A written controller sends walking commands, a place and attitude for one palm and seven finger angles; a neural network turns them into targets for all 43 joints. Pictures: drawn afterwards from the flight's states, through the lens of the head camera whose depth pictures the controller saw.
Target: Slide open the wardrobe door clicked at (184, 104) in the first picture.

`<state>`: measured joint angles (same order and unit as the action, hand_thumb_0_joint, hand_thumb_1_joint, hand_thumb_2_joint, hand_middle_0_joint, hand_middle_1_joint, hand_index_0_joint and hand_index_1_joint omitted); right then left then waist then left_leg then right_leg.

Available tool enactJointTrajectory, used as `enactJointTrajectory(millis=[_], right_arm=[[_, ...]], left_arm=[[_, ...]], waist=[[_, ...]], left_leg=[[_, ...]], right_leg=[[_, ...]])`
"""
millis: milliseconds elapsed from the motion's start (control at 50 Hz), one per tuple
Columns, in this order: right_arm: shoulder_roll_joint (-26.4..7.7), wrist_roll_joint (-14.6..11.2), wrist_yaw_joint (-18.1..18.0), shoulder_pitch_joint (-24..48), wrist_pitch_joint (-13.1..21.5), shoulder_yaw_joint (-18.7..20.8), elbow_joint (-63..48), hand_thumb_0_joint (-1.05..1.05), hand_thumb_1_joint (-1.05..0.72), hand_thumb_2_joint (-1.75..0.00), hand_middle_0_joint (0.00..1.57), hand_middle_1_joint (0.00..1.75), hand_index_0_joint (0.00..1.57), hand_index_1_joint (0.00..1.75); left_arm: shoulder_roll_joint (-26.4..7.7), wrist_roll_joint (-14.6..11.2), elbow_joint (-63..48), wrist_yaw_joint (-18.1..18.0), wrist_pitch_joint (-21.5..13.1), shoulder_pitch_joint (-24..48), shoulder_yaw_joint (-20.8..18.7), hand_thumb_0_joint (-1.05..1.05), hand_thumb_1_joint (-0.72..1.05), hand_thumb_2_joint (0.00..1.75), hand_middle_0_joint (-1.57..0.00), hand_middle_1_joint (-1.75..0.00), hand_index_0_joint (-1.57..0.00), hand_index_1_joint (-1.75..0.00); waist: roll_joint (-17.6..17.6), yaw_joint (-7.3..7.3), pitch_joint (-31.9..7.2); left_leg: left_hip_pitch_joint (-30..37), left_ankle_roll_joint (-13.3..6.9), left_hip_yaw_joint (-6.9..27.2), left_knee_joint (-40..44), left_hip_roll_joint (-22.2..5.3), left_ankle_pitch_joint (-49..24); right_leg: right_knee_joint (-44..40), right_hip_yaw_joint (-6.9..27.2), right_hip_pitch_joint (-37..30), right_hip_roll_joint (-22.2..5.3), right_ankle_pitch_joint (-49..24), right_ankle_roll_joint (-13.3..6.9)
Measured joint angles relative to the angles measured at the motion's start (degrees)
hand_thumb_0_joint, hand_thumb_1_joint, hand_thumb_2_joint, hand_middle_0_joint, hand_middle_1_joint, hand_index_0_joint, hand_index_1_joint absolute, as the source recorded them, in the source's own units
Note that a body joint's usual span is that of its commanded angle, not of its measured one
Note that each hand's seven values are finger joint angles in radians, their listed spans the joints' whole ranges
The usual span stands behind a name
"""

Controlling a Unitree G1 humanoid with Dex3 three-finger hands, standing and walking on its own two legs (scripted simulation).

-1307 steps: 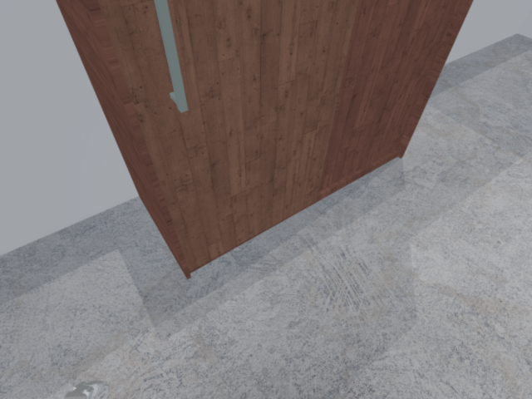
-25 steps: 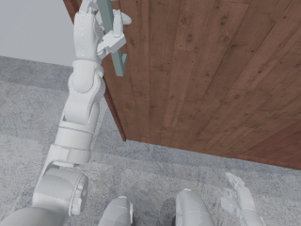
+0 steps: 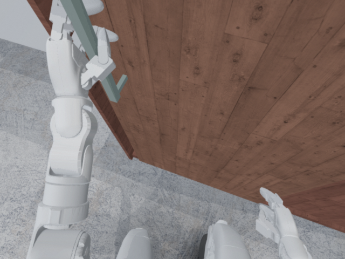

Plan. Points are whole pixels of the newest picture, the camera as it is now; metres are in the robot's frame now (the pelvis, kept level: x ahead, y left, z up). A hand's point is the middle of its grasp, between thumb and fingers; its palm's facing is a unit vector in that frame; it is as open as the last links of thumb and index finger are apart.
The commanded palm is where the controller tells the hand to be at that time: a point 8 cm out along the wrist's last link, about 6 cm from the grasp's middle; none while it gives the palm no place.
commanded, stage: step sideways, sliding the door along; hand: left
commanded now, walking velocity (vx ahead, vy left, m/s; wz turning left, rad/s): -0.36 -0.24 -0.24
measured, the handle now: (96, 32) +0.42 +0.22 +0.21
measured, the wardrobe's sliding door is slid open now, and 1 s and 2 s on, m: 0.05 0.39 0.45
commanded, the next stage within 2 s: stop walking and hold the door there in 1.92 s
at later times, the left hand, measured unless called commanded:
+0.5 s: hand (191, 85) +0.36 +0.05 +0.19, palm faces +0.24 -0.97 -0.02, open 6.5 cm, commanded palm +0.32 +0.03 +0.19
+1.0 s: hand (334, 133) +0.32 -0.14 +0.19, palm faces +0.06 -1.00 -0.02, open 6.6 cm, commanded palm +0.29 -0.16 +0.19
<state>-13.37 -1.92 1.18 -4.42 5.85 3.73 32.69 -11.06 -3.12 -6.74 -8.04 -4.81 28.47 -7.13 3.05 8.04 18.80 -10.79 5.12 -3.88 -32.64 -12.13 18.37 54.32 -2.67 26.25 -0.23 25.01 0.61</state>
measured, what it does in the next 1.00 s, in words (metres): steps to the right: right foot, then left foot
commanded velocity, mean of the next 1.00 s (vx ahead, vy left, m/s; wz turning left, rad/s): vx -0.27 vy -0.27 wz -0.15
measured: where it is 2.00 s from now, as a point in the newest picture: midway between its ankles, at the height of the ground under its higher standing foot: outside the picture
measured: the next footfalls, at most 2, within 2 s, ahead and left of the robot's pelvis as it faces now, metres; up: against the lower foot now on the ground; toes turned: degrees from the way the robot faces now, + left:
right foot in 0.16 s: +0.12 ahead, -0.18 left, +0.00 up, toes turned -5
left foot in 0.38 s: +0.05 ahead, +0.04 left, +0.00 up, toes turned +7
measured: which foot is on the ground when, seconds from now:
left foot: down 0.00-0.18, up 0.20-0.36, down 0.38-0.76, up 0.78-0.92, down 0.94-1.00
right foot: up 0.00-0.14, down 0.16-0.38, up 0.40-0.72, down 0.74-0.94, up 0.96-1.00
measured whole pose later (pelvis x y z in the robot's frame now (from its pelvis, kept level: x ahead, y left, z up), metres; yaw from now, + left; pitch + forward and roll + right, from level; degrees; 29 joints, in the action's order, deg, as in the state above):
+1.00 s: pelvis -0.05 -0.24 -0.01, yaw -6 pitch -2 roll +0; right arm -13.0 -1.3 -0.3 -3.4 4.3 3.6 32.8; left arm -8.2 -3.4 -11.8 -9.4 -4.0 19.8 -3.0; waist 0.8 3.7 13.6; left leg -15.4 1.0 -4.9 -34.8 -5.7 15.7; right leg 47.8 -1.5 25.6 1.4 22.0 -0.6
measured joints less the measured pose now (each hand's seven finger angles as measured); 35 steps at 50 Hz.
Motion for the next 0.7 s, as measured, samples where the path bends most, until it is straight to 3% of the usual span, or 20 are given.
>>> enactJointTrajectory(millis=[120, 140, 180, 200, 240, 260, 300, 340, 380, 420, 460, 520, 620, 700], right_arm=[[2.32, 0.30, 0.47, -3.04, 1.76, -2.08, -1.24, 0.02, -0.91, -0.90, 0.20, 0.30, 0.20, 0.30], [2.82, 0.09, 0.46, -3.12, 1.99, -2.57, -1.35, 0.02, -0.91, -0.90, 0.20, 0.30, 0.20, 0.30], [2.83, -0.51, 0.28, -1.74, 2.13, -3.55, -0.83, 0.02, -0.91, -0.90, 0.20, 0.30, 0.20, 0.30], [2.54, -0.56, 0.05, -0.40, 1.93, -3.72, -0.22, 0.02, -0.91, -0.90, 0.20, 0.30, 0.20, 0.30], [2.03, -0.33, -0.62, 2.21, 1.56, -3.46, 0.87, 0.02, -0.91, -0.90, 0.20, 0.30, 0.20, 0.30], [1.62, -0.28, -1.05, 3.28, 1.61, -3.31, 1.19, 0.02, -0.91, -0.90, 0.20, 0.30, 0.20, 0.30], [0.94, -0.28, -1.64, 4.92, 1.57, -2.98, 1.63, 0.02, -0.91, -0.90, 0.20, 0.30, 0.20, 0.30], [0.49, -0.08, -1.85, 5.46, 0.57, -2.62, 1.23, 0.02, -0.91, -0.90, 0.20, 0.30, 0.20, 0.30], [-0.07, 0.21, -1.78, 4.69, -0.66, -2.13, 0.19, 0.02, -0.91, -0.90, 0.20, 0.30, 0.20, 0.30], [0.38, 0.54, -1.19, 3.61, -1.20, -0.95, -0.46, 0.02, -0.91, -0.90, 0.20, 0.30, 0.20, 0.30], [0.86, 1.24, -0.19, 2.47, -0.94, -0.92, -0.92, 0.02, -0.91, -0.90, 0.20, 0.30, 0.20, 0.30], [1.49, 1.52, 1.22, 0.73, -0.02, -1.62, -1.63, 0.02, -0.91, -0.90, 0.20, 0.30, 0.20, 0.30], [3.64, 1.72, 2.14, -1.16, 1.08, -3.09, -2.55, 0.02, -0.91, -0.90, 0.20, 0.30, 0.20, 0.30], [4.99, 1.48, 2.02, -1.35, 2.07, -4.12, -2.94, 0.02, -0.91, -0.90, 0.21, 0.30, 0.20, 0.30]], left_arm=[[-1.64, -1.36, -1.66, -0.29, -0.18, -4.51, -3.17, -0.02, 0.76, 0.85, -0.45, -1.40, -0.20, -1.30], [-2.14, -1.81, -1.66, -0.51, 0.01, -4.93, -4.06, -0.03, 0.76, 0.85, -0.45, -1.40, -0.20, -1.30], [-2.25, -2.18, -1.82, -1.12, 0.08, -5.79, -6.34, -0.03, 0.75, 0.85, -0.45, -1.40, -0.18, -1.30], [-1.93, -2.43, -2.33, -1.55, -0.11, -6.68, -7.37, -0.03, 0.75, 0.85, -0.45, -1.40, -0.18, -1.30], [-1.33, -3.03, -4.42, -2.31, -0.08, -9.02, -8.63, -0.03, 0.75, 0.85, -0.45, -1.40, -0.17, -1.32], [-0.78, -3.15, -5.81, -2.78, 0.10, -10.11, -8.80, -0.03, 0.76, 0.85, -0.45, -1.40, -0.17, -1.33], [0.18, -2.82, -8.27, -3.73, -0.02, -11.81, -8.28, -0.03, 0.76, 0.84, -0.45, -1.40, -0.17, -1.35], [0.85, -1.92, -10.49, -4.10, -0.15, -12.93, -6.93, -0.02, 0.77, 0.83, -0.45, -1.40, -0.17, -1.35], [1.02, -1.06, -12.23, -3.73, 0.29, -13.56, -4.78, -0.02, 0.77, 0.81, -0.45, -1.40, -0.16, -1.33], [0.44, -0.45, -11.94, -2.54, 0.15, -12.53, -2.19, -0.01, 0.77, 0.81, -0.45, -1.40, -0.15, -1.28], [0.94, 0.45, -11.21, -1.76, -0.43, -12.02, -0.18, -0.01, 0.78, 0.81, -0.45, -1.40, -0.14, -1.26], [2.39, 1.50, -10.47, -1.37, -1.20, -12.69, 1.75, 0.00, 0.78, 0.80, -0.45, -1.40, -0.16, -1.26], [3.07, 1.54, -9.84, -0.97, -1.26, -13.55, 2.75, 0.00, 0.77, 0.81, -0.45, -1.40, -0.18, -1.28], [2.13, 0.63, -8.34, -1.47, -1.32, -12.86, 1.58, 0.00, 0.77, 0.82, -0.45, -1.40, -0.17, -1.31]], waist=[[0.72, 1.23, -0.70], [0.60, 1.15, -0.90], [2.20, -0.18, -0.51], [2.73, -1.00, -0.46], [1.64, -1.92, -0.95], [1.17, -2.47, -1.00], [0.13, -3.48, -1.01], [-0.99, -4.22, -1.58], [-1.04, -4.50, -3.13], [-2.47, -3.24, -3.12], [-3.13, -1.95, -2.60], [-1.67, -0.90, -2.49], [-0.10, 0.76, -2.65], [0.59, 1.11, -2.70]], left_leg=[[4.29, 4.07, -0.72, 1.97, -4.20, 0.05], [3.94, 3.62, -0.70, -0.05, -4.68, 0.83], [1.48, 0.82, 0.91, -6.61, -6.68, 1.31], [-0.98, 0.03, 2.96, -11.38, -5.56, 4.35], [-6.14, -1.04, 5.75, -21.32, 0.88, 13.88], [-8.03, -1.38, 6.04, -23.84, 3.84, 16.52], [-9.72, -1.65, 4.56, -21.22, 7.83, 17.35], [-9.04, -1.69, 1.59, -12.52, 9.37, 10.98], [-6.28, -3.22, -1.14, -3.59, 7.99, -3.51], [-4.58, -4.12, -2.27, -2.59, 6.96, -2.35], [-3.22, -3.53, -2.68, -2.52, 5.59, 0.10], [-1.18, -1.74, -2.36, 0.11, 2.19, -0.83], [1.85, 1.01, -3.00, 5.29, -2.91, -4.22], [2.32, 3.67, -2.89, 5.96, -5.64, -5.53]], right_leg=[[-12.91, -0.92, -5.25, 0.03, -8.95, 0.84], [-16.53, -1.20, -7.17, -0.05, -12.22, 0.97], [-18.32, -3.06, -9.54, 1.25, -11.98, -1.21], [-17.42, -3.53, -8.94, 1.55, -10.58, -2.32], [-17.11, -2.71, -6.90, 0.70, -9.94, -3.52], [-18.12, -2.39, -6.42, 0.24, -11.28, -2.87], [-20.42, -2.05, -5.88, -0.16, -13.77, -3.29], [-21.42, -2.06, -5.02, -0.11, -15.27, -4.24], [-19.93, -2.57, -3.63, 1.25, -15.30, -4.07], [-11.80, -0.55, -1.61, 1.88, -8.23, -2.23], [-2.95, 1.30, -0.31, 2.31, -0.54, -1.04], [2.12, 1.40, -0.55, 1.86, 0.80, 0.18], [-3.70, 0.77, -4.12, 0.23, -2.36, 1.33], [-15.24, -0.02, -9.11, 0.26, -6.55, 1.72]])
